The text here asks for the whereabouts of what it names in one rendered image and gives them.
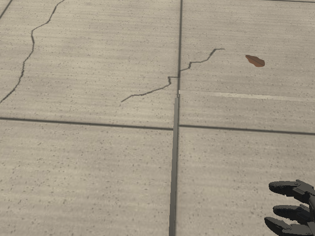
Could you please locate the right robot hand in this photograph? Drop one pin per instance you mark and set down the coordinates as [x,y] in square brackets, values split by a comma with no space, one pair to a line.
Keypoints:
[304,215]

